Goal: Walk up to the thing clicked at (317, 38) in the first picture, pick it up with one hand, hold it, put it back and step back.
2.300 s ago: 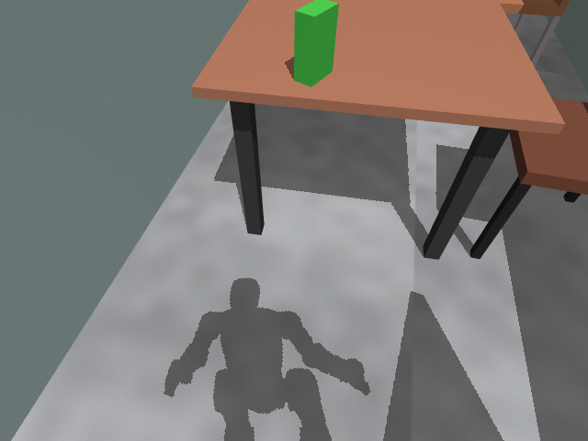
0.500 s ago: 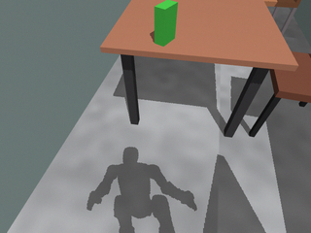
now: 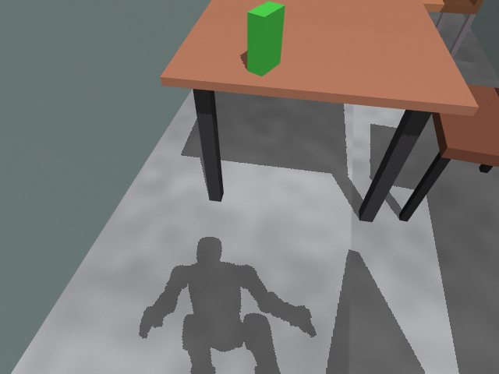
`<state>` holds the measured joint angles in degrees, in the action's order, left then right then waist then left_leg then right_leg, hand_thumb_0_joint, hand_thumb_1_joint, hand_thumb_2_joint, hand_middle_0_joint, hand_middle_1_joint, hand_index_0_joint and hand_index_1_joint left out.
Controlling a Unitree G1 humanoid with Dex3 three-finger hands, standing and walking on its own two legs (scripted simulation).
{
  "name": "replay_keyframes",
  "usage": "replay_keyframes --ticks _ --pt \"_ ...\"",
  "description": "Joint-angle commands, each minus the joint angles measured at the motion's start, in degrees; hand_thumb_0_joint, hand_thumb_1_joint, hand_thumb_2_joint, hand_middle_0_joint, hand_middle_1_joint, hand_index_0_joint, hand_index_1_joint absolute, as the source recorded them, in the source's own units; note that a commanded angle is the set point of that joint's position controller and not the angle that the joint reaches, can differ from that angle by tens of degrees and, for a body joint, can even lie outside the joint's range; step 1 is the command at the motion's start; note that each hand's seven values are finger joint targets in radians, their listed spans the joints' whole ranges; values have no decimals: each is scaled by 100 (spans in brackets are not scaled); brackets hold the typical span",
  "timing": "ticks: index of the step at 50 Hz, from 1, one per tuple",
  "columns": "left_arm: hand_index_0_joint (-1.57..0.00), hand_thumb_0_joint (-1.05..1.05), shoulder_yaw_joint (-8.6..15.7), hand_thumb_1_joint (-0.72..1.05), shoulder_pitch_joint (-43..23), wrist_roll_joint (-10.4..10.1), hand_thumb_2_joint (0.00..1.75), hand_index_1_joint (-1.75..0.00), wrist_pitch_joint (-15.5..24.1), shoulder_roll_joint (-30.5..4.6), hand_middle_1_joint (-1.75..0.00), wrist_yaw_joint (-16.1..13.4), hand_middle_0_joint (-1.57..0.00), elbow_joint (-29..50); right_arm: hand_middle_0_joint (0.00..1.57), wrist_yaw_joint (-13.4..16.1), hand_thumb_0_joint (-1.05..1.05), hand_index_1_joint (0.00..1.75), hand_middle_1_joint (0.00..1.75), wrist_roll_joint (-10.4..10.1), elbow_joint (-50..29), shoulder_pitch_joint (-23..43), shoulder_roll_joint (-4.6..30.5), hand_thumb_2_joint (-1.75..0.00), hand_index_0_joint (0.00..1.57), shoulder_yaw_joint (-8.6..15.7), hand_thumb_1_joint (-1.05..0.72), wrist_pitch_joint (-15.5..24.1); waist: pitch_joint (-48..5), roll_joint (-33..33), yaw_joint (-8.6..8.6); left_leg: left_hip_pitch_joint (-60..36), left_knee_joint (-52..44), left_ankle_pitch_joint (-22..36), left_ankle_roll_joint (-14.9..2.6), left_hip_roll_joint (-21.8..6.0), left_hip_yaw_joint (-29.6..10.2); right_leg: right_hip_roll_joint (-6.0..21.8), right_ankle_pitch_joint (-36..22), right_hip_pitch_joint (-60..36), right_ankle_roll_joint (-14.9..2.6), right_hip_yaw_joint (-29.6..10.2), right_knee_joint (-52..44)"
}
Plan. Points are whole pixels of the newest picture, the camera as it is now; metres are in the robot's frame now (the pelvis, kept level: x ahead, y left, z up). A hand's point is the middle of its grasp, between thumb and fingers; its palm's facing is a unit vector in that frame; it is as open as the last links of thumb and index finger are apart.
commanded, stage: stand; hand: left
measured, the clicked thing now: (265, 39) +1.03 -0.05 +0.04
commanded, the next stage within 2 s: walk up in 0.12 s
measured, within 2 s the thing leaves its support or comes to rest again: neither
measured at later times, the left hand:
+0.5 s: hand out of the picture +0.14 +0.21 -0.15, palm faces -0.09 -0.91 -0.41, open 7.4 cm
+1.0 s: hand (187, 264) +0.38 +0.14 -0.16, palm faces -0.25 -0.91 -0.34, open 7.4 cm
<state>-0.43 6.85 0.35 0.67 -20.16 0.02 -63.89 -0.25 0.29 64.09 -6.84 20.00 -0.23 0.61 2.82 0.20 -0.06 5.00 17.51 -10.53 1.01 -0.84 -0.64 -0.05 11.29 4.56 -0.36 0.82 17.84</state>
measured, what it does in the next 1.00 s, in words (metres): walks ahead: right foot, then left foot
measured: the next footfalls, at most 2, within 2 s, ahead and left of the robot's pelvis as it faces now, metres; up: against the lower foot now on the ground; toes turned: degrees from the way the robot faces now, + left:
right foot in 0.40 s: +0.14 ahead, -0.21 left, +0.00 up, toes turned -8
left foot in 0.76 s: +0.30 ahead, +0.02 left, +0.00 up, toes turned -4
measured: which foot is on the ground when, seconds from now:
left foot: down 0.00-0.42, up 0.44-0.74, down 0.76-1.00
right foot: down 0.00-0.16, up 0.18-0.38, down 0.40-0.78, up 0.80-1.00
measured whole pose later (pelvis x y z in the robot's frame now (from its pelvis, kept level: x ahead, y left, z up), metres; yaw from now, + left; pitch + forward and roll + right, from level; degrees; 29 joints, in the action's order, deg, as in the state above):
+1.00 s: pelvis +0.25 -0.11 -0.02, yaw -11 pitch -3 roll +1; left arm 3.6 15.9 0.9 1.8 -25.5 4.1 -49.7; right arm -2.6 1.1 47.4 -20.5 22.6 3.0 5.5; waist 5.1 -3.3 1.1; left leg 9.3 29.9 -17.5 -0.1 -3.5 6.1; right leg 3.2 20.3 26.8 -0.8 -0.8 49.8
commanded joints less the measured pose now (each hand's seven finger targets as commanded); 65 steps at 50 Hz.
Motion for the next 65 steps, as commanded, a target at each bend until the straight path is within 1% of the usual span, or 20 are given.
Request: replay_keyframes --ticks 1,5,7,9,19,20,21,22,27,36,37,39,40,45,54,55,56,57,58,65 --pt "-20 0 273 90 -179 10 90 -30 126 -1219 -30 -68 -20 309 20 87 0 30 30 15 -309 180 1174 -90 20 233 -90 123 -412 -7 11 -83 -210 1094 -181 -664 -429 758 -1142 14 -134 -551 -243" --pt "-20 0 280 90 -191 5 90 -30 116 -1218 -30 -67 -20 295 20 94 0 30 30 9 -293 182 1196 -90 20 236 -90 113 -355 7 6 -65 -214 955 -188 -665 -437 762 -1012 36 -136 -584 -273" --pt "-20 0 645 90 -303 222 90 -30 38 -1538 -30 213 -20 812 20 61 0 30 30 193 -380 -863 1947 -90 20 743 -90 297 -367 200 447 -965 -233 -2767 -874 -989 -1106 199 2168 1842 -285 -386 1020" --pt "-20 0 683 90 -705 283 90 -30 -40 -1381 -30 312 -20 1167 20 81 0 30 30 208 -595 -980 2260 -90 20 938 -90 370 541 632 608 -641 -1035 -3100 -1599 -2367 -2501 250 1752 3423 -120 -629 3161" --pt "-20 0 917 90 1421 202 90 -30 112 -1474 -30 507 -20 886 20 -47 0 30 30 282 -1442 7 1672 -90 20 833 -90 335 -147 -12 -630 1548 1508 -1557 -805 -881 368 15 125 -442 -13 345 1230" --pt "-20 0 1064 90 2019 238 90 -30 163 -1843 -30 406 -20 785 20 -43 0 30 30 259 -1449 -354 1304 -90 20 696 -90 296 -373 -1324 -861 2335 3126 -1860 -627 -450 742 91 929 -1251 -123 -203 857" --pt "-20 0 1162 90 2278 233 90 -30 196 -2426 -30 329 -20 978 20 -74 0 30 30 124 -1758 -209 997 -90 20 559 -90 309 -267 -2651 -969 3460 4583 -2747 -341 373 697 1604 2895 -973 -793 -3319 -757" --pt "-20 0 1108 90 1611 188 90 -30 201 -2581 -30 353 -20 1249 20 -50 0 30 30 168 -1713 -144 1535 -90 20 725 -90 260 178 -1543 -633 3053 4897 -2366 -264 -98 -132 2292 3774 216 -1462 -4421 -1129" --pt "-20 0 884 90 909 62 90 -30 274 -1886 -30 279 -20 1570 20 -184 0 30 30 84 -1308 -1043 1612 -90 20 756 -90 265 425 -809 -94 2337 4084 -1034 -287 -589 -97 1305 2164 949 -1156 -2125 -665" --pt "-20 0 761 90 815 71 90 -30 299 -1821 -30 299 -20 2023 20 -212 0 30 30 126 -1659 -1253 1424 -90 20 850 -90 486 38 -366 195 207 1334 -140 -210 -142 516 964 937 1802 -1004 -1024 706" --pt "-20 0 658 90 908 106 90 -30 296 -1544 -30 300 -20 2083 20 -153 0 30 30 156 -1530 -1762 1640 -90 20 939 -90 533 -249 217 449 -873 1285 -401 -358 -110 312 707 583 2444 -815 -829 1717" --pt "-20 0 623 90 1204 34 90 -30 269 -1212 -30 231 -20 2062 20 -77 0 30 30 205 -1681 -2251 2402 -90 20 1107 -90 628 -264 1495 600 -1042 -690 -3212 -1186 -2423 -3805 -526 1879 3879 -302 -449 4660" --pt "-20 0 714 90 1155 97 90 -30 252 -1748 -30 157 -20 1967 20 -101 0 30 30 16 -1819 -1799 2451 -90 20 1109 -90 619 69 768 388 -381 -781 -3435 -1642 -2693 -4043 -108 1915 3722 -339 -997 5029" --pt "-20 0 721 90 1426 24 90 -30 274 -1549 -30 310 -20 1645 20 -98 0 30 30 45 -2008 -1223 1863 -90 20 846 -90 631 311 912 11 458 -269 -489 -1361 -1651 -1011 401 965 2819 -34 -526 3866" --pt "-20 0 814 90 1200 52 90 -30 327 -1345 -30 409 -20 1798 20 -98 0 30 30 4 -2233 -1224 1892 -90 20 813 -90 476 -326 660 -238 1013 1329 993 -976 -1201 52 18 -157 412 -202 509 1449" --pt "-20 0 917 90 1667 61 90 -30 366 -1581 -30 360 -20 1635 20 -96 0 30 30 3 -2267 -1349 1623 -90 20 706 -90 456 -578 -67 -481 1466 2373 899 -839 -928 222 -53 57 -460 -263 337 1410" --pt "-20 0 1071 90 2115 94 90 -30 409 -1975 -30 297 -20 1588 20 -88 0 30 30 -11 -2343 -1574 1255 -90 20 579 -90 461 -785 -1310 -695 2305 3980 40 -583 -455 554 702 1213 -1112 -536 -917 753" --pt "-20 0 1116 90 2122 53 90 -30 453 -2446 -30 251 -20 1798 20 -81 0 30 30 -61 -2445 -1566 1147 -90 20 512 -90 428 -697 -1901 -639 3451 5001 -1893 -348 243 431 2350 1835 -1119 -1225 -3784 -390" --pt "-20 0 1061 90 1752 -4 90 -30 434 -2475 -30 260 -20 1913 20 -10 0 30 30 21 -2321 -1252 1728 -90 20 705 -90 365 -366 -1074 -587 3276 5486 -2121 -333 -138 -242 2598 1940 -282 -1728 -4065 -291" --pt "-20 0 851 90 1079 4 90 -30 475 -1839 -30 187 -20 2092 20 -221 0 30 30 47 -1800 -1727 1465 -90 20 677 -90 326 198 -1039 -77 2506 3493 -949 -126 -490 127 1395 191 986 -1381 -1064 -44"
